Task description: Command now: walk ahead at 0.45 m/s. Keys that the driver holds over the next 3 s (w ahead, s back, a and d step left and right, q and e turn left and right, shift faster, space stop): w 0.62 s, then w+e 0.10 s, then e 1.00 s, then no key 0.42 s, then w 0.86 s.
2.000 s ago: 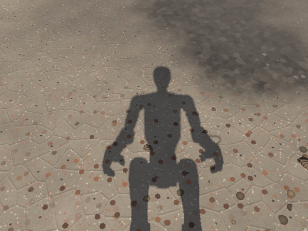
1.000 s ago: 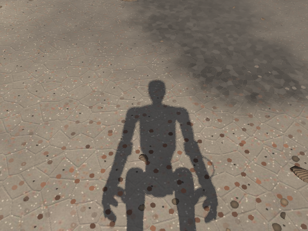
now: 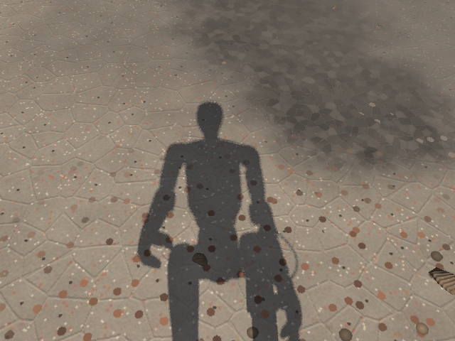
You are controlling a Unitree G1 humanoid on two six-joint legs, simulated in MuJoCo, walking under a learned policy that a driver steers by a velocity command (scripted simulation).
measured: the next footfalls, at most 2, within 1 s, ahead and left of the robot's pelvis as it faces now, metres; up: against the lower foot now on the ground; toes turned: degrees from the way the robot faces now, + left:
right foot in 0.14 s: +0.25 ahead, -0.09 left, +0.00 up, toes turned -4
left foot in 0.68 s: +0.57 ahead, +0.08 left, +0.00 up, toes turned +3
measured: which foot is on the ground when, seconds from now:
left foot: down 0.00-0.14, up 0.16-0.66, down 0.68-1.00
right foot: up 0.00-0.12, down 0.14-0.70, up 0.72-1.00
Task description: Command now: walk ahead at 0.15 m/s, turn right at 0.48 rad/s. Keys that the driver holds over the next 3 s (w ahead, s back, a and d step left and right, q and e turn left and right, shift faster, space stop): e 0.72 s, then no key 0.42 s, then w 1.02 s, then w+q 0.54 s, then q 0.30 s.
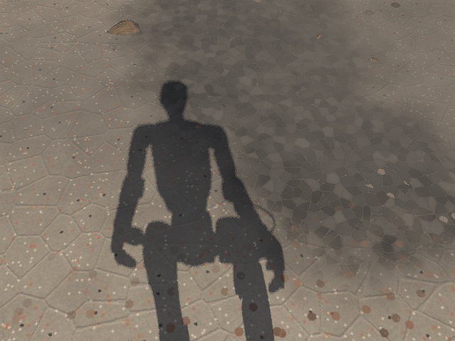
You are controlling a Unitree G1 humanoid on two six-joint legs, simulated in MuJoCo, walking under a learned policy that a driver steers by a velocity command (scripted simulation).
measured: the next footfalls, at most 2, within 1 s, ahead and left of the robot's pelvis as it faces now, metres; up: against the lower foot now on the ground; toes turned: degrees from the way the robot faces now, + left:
right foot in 0.16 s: +0.17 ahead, -0.09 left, +0.00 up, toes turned -10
left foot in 0.68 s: +0.15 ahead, +0.10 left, +0.00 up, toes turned -27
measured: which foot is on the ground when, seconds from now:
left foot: down 0.00-0.18, up 0.20-0.66, down 0.68-1.00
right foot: up 0.00-0.14, down 0.16-0.68, up 0.70-1.00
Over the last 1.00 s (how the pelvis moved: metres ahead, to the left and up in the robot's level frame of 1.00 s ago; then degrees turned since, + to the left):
0.54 0.01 0.01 -9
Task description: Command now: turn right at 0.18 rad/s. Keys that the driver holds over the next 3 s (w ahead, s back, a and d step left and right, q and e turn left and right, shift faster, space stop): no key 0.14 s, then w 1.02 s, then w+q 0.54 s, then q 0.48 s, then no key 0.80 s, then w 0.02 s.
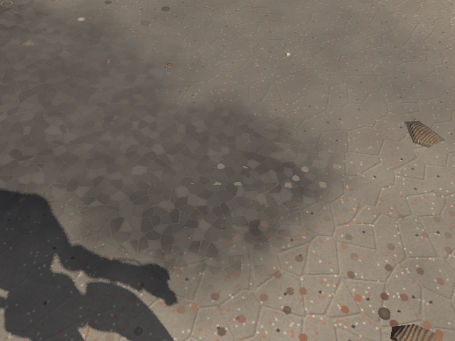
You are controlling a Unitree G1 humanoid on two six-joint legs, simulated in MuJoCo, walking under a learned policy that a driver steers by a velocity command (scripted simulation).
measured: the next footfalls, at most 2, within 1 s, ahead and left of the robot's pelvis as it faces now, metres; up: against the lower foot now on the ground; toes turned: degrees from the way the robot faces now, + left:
right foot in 0.08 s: +0.01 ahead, -0.12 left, +0.00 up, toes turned +2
left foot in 0.46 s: +0.10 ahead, +0.10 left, +0.00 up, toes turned +1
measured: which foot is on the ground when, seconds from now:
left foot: down 0.00-0.16, up 0.18-0.44, down 0.46-0.96, up 0.98-1.00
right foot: up 0.00-0.06, down 0.08-0.46, up 0.48-0.94, down 0.96-1.00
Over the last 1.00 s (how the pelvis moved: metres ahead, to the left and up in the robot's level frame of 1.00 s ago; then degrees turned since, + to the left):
0.07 0.02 0.00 -30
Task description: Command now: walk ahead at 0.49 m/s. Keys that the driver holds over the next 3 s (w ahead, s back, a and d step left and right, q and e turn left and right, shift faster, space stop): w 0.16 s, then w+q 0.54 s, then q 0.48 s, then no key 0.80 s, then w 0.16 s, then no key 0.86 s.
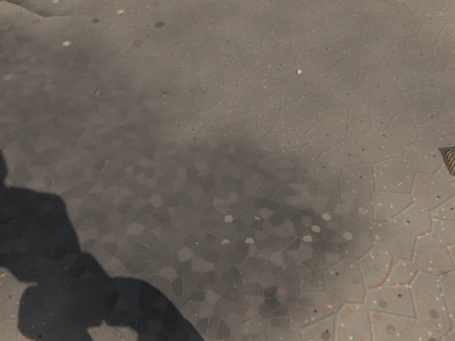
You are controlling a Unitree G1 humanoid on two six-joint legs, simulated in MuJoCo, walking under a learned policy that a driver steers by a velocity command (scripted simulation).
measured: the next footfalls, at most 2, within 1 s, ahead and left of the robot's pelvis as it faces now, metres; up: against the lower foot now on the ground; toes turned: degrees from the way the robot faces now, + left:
left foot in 0.52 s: +0.44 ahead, +0.10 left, +0.00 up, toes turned +12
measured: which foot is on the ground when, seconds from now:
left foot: up 0.00-0.50, down 0.52-1.00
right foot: down 0.00-0.54, up 0.56-1.00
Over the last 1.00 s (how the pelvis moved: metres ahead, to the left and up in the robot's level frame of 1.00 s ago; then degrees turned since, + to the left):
0.30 0.00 -0.03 0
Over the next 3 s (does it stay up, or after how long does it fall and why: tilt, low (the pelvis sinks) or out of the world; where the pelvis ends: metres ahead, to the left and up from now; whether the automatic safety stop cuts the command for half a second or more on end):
stays up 0.66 0.11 0.02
